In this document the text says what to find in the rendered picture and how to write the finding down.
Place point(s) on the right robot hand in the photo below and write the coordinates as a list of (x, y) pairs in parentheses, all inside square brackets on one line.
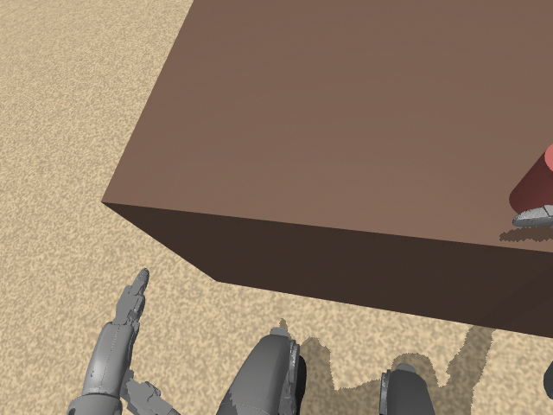
[(540, 216)]

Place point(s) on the left robot foot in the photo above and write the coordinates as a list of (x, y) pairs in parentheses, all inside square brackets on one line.
[(300, 385)]

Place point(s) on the left robot arm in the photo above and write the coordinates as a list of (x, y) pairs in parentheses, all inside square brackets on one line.
[(96, 404)]

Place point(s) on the can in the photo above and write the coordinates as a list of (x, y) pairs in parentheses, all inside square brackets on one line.
[(536, 188)]

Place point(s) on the left robot hand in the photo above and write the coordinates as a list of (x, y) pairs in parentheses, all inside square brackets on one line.
[(109, 367)]

